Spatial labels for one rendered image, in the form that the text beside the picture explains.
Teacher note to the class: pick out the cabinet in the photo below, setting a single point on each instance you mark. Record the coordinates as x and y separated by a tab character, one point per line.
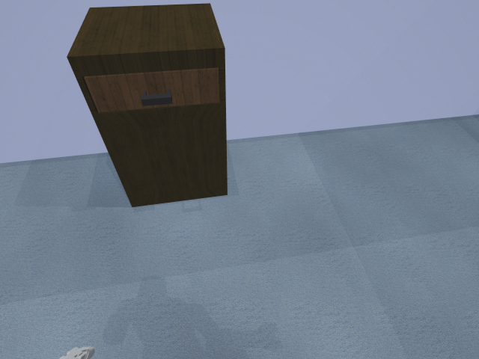
166	154

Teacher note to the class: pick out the handle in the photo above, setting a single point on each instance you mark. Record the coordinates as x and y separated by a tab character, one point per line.
156	99

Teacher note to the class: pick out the drawer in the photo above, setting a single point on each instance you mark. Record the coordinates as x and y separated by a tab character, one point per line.
122	92

